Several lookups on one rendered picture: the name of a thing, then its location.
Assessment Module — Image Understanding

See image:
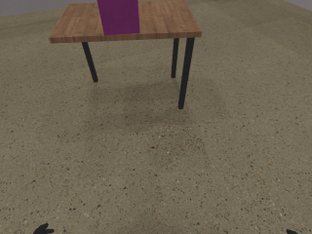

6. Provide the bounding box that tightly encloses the table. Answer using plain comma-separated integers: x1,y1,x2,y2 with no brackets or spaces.
48,0,203,109

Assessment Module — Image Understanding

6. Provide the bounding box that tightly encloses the robot left hand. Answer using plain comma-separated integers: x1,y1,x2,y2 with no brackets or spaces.
33,222,55,234

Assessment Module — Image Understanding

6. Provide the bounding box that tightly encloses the carton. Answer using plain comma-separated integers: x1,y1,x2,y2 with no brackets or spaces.
97,0,140,36

